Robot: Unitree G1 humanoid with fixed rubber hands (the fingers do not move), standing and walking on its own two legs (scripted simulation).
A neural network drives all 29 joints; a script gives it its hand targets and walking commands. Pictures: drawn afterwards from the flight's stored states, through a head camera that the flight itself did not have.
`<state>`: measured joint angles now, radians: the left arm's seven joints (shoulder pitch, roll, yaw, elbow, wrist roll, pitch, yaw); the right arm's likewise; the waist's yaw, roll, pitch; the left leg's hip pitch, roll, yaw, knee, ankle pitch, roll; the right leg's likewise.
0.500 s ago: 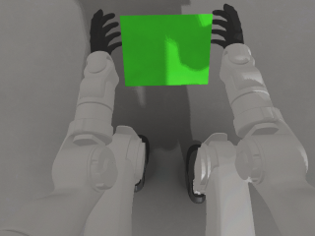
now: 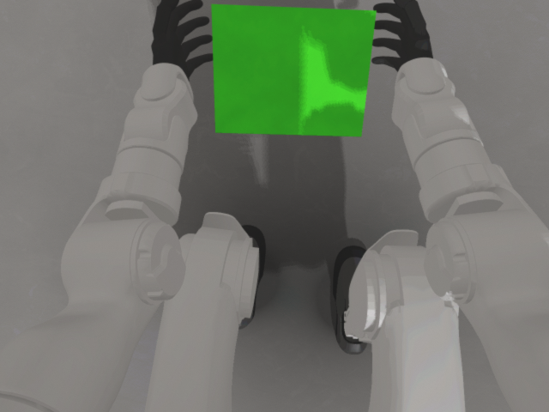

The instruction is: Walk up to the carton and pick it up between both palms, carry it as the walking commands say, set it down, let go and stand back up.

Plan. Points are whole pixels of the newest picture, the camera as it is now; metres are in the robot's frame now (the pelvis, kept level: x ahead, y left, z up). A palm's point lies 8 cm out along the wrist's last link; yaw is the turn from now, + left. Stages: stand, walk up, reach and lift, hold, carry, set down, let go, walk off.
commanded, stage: set down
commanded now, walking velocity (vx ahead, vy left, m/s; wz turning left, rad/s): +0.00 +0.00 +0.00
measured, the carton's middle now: (287, 75) +0.52 +0.05 -0.25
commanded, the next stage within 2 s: none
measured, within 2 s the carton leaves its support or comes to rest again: rests again in 1.70 s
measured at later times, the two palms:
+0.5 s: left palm (179, 70) +0.50 +0.18 -0.15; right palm (415, 68) +0.51 -0.12 -0.18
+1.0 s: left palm (176, 72) +0.50 +0.19 -0.16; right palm (410, 65) +0.52 -0.11 -0.18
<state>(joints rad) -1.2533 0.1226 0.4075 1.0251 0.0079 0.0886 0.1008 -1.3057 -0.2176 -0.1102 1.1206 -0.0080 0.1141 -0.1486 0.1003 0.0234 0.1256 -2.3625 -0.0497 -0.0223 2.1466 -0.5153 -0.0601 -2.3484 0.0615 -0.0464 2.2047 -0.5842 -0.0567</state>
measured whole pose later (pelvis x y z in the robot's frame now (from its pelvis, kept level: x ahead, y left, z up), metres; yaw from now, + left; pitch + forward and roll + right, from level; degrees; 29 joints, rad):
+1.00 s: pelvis +0.00 +0.01 -0.01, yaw +0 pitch +38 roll +2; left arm -1.32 0.17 0.39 1.17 -0.01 0.04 0.08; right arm -1.37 -0.25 -0.14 1.22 -0.05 0.08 -0.05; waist 0.07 0.03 0.22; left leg -2.33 -0.05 0.01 2.18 -0.53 -0.04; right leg -2.31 0.06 -0.02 2.25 -0.60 -0.04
